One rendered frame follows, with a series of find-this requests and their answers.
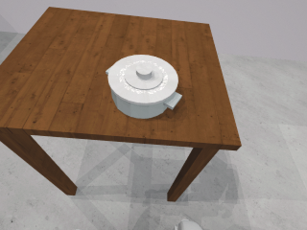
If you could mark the knob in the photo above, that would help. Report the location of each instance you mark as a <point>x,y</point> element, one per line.
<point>144,71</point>

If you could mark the right robot thigh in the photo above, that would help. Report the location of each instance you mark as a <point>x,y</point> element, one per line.
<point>187,225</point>

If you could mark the pot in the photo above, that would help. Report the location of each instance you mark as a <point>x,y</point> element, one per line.
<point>140,111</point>

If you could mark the lid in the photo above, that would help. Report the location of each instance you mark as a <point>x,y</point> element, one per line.
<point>157,88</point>

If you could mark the table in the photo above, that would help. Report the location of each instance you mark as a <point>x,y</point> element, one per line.
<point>54,83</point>

